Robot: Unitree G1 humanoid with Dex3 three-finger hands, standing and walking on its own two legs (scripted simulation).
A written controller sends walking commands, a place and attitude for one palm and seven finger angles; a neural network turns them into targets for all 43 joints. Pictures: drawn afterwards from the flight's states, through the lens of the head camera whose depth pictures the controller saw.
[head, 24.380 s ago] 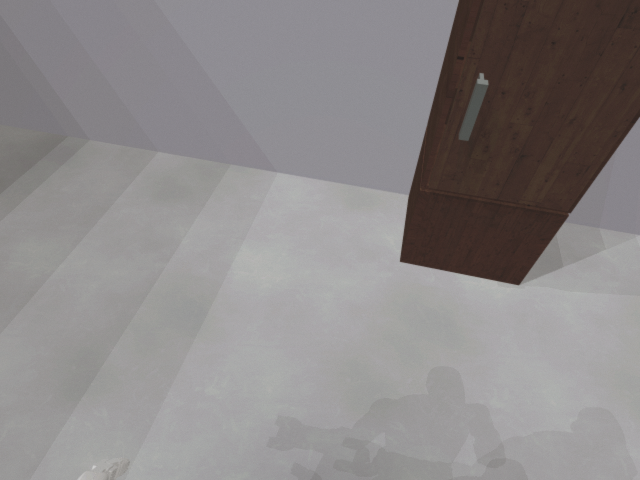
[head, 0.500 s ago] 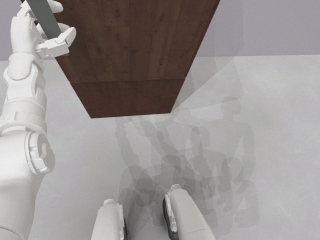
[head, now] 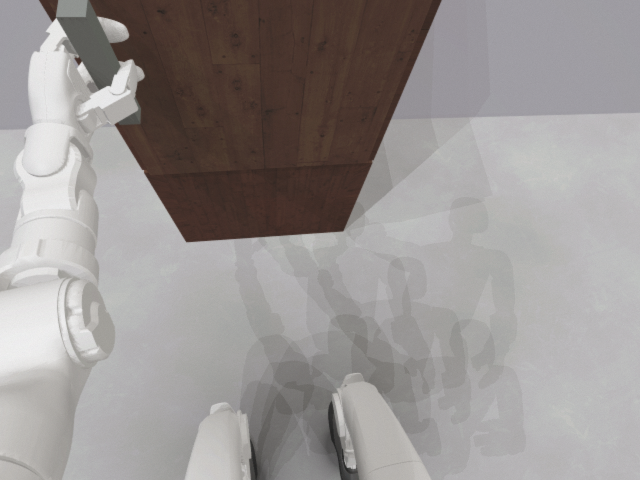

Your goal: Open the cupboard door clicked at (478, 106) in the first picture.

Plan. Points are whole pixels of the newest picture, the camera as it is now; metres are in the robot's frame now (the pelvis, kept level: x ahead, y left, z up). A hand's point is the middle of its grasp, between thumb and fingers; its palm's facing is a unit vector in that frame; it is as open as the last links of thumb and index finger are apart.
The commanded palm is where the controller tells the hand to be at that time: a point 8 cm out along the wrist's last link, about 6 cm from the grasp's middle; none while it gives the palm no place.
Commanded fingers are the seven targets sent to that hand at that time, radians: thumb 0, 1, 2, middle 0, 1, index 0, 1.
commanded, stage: pull the door open along its arc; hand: left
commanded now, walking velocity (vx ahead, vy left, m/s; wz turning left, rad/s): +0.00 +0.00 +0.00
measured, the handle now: (107, 56) +0.61 +0.17 +0.07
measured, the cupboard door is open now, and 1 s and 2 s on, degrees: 1 41 41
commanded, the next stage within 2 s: open thumb and fingers to let go in 0.88 s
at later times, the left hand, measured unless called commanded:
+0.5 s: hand (170, 187) +0.43 +0.10 +0.07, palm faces +0.32 -0.95 +0.04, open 6.3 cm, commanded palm +0.37 +0.14 +0.07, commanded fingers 0.00 0.90 0.90 -0.40 -1.35 -0.40 -1.35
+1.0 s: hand (264, 283) +0.32 +0.02 +0.07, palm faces +0.30 -0.95 -0.03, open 6.5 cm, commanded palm +0.28 +0.07 +0.07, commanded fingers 0.00 0.76 0.84 -0.39 -1.34 -0.39 -1.34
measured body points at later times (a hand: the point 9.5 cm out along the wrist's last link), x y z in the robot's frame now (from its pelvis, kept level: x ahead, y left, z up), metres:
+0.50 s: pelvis +0.02 -0.01 +0.02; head +0.12 +0.00 +0.46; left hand +0.41 +0.15 +0.07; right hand +0.14 -0.25 -0.10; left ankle +0.00 +0.12 -0.63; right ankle +0.05 -0.14 -0.63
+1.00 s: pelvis +0.01 -0.03 +0.03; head +0.08 -0.04 +0.48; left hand +0.30 +0.07 +0.07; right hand +0.19 -0.24 -0.08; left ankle +0.00 +0.12 -0.63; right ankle +0.05 -0.14 -0.63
